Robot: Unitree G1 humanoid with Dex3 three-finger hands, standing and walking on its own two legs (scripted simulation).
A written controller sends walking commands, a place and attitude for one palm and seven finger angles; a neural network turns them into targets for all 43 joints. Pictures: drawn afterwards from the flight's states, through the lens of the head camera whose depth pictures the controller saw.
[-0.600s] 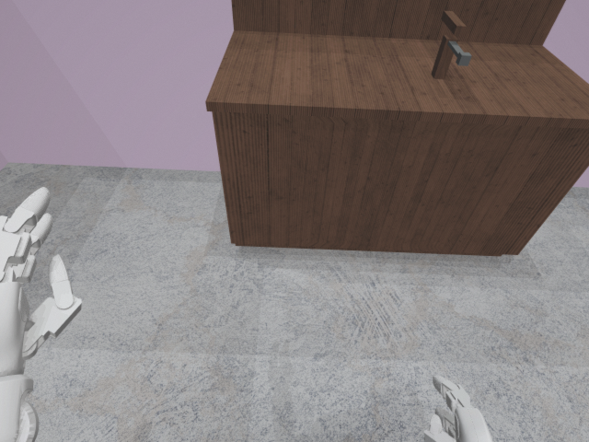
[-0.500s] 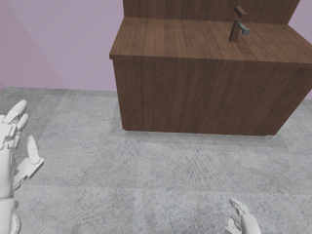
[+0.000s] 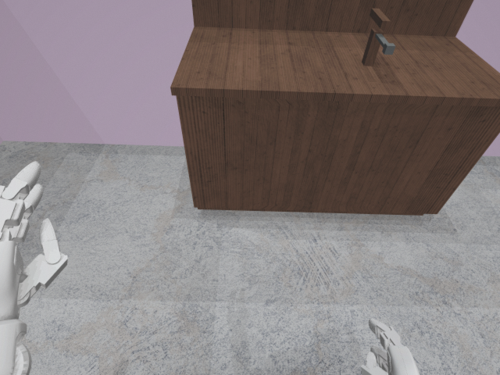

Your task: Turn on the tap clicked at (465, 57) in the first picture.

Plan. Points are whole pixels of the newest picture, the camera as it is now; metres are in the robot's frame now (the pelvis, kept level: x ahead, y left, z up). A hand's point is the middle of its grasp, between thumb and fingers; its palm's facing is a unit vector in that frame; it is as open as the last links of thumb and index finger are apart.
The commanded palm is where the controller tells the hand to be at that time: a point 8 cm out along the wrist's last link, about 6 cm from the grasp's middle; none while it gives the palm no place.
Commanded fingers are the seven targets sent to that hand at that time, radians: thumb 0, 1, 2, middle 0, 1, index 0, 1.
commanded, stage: walk to a spot facing it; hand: left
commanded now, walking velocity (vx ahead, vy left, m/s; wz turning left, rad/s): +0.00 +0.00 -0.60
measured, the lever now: (388, 48) +1.09 -0.38 +0.09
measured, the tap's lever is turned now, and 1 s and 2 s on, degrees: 0 0 0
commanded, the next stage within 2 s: none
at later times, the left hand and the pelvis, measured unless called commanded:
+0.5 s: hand (121, 251) +0.22 +0.18 +0.16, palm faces +0.25 -0.87 -0.43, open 7.5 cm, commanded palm +0.18 +0.22 +0.18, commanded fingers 0.00 0.90 0.90 -0.20 -0.30 -0.20 -0.30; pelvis -0.04 -0.02 -0.02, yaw -12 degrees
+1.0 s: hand (224, 249) +0.22 +0.06 +0.18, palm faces -0.07 -0.90 -0.43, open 7.4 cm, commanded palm +0.21 +0.11 +0.18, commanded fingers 0.00 0.90 0.90 -0.20 -0.30 -0.20 -0.30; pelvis -0.07 -0.05 +0.00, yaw -32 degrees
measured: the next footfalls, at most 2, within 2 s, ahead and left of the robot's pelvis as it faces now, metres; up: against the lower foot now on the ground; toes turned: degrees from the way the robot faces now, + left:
right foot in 0.66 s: -0.01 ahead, -0.15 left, +0.00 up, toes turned -24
left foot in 1.00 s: +0.04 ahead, +0.06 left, +0.00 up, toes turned -26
